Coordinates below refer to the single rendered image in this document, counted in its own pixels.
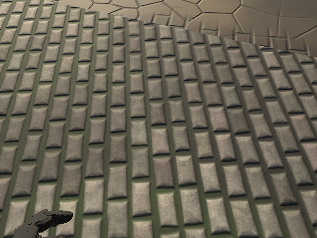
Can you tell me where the robot left hand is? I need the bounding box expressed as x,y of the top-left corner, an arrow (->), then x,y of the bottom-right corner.
12,208 -> 73,238

